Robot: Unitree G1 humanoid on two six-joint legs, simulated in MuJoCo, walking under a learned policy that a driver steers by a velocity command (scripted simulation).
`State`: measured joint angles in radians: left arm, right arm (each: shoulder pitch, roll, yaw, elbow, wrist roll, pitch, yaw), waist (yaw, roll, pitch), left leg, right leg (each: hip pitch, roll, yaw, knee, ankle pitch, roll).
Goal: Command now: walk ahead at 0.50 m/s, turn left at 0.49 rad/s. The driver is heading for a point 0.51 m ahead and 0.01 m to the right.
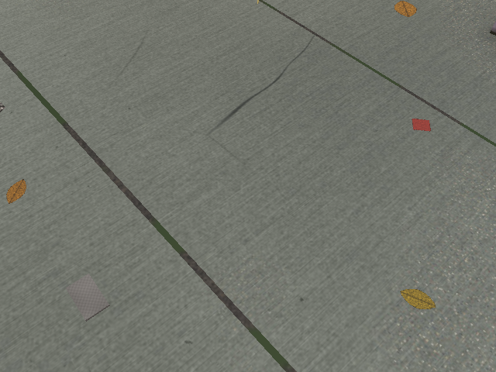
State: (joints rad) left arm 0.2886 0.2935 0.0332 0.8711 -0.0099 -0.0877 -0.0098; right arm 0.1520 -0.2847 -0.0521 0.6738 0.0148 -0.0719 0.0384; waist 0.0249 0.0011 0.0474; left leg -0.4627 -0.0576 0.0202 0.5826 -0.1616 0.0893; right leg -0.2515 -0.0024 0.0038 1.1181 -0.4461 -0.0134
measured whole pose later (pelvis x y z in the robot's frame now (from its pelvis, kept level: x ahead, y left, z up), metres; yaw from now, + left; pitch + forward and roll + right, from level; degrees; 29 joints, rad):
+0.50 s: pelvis +0.29 -0.04 +0.00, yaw +7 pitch +2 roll +0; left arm 0.10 0.28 0.04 0.73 0.00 -0.12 -0.04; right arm 0.38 -0.30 -0.05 0.79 0.01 -0.05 -0.01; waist -0.04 0.02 0.02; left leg -0.22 -0.07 -0.13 0.98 -0.51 0.03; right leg -0.44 0.03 -0.03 0.54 -0.14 -0.05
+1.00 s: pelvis +0.43 -0.01 +0.01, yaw +7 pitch +0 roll -1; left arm 0.20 0.25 0.01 0.91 0.01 -0.02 0.00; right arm 0.14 -0.24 -0.04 0.73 -0.01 0.00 -0.02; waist 0.02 -0.01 0.01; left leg -0.33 0.01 -0.02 0.52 -0.20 0.00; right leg -0.15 0.02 -0.02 0.49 -0.35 -0.01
